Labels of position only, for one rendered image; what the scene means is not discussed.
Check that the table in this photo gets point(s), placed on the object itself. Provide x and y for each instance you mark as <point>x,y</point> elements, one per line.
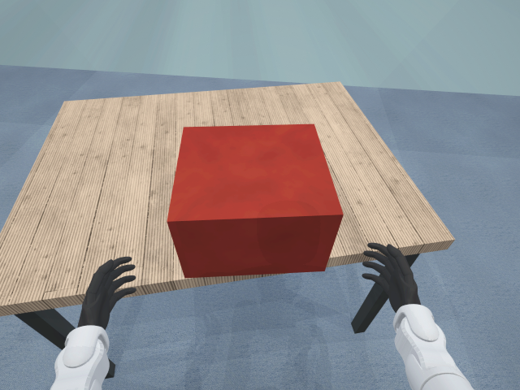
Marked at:
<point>101,186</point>

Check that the carton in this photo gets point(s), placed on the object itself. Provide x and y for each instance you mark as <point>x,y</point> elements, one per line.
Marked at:
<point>252,200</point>

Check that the right robot hand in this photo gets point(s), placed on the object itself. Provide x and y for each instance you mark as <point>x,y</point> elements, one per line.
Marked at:
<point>398,281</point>

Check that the robot left forearm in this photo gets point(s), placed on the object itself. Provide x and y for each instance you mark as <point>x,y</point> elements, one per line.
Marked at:
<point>83,363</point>

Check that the left robot hand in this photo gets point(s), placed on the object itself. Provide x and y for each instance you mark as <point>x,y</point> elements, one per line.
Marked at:
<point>101,296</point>

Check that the robot right forearm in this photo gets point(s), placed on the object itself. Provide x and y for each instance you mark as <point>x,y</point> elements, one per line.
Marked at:
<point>422,345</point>

